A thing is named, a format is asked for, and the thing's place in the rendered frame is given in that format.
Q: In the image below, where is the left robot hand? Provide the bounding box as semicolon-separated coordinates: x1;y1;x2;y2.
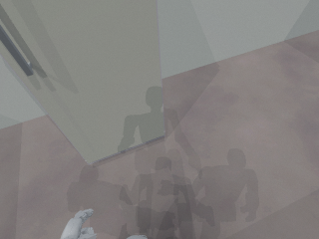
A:
60;208;97;239

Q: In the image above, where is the fridge door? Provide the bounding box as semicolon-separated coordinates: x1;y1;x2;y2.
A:
0;0;164;163

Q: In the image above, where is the handle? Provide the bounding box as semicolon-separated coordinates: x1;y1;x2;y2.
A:
0;25;34;77

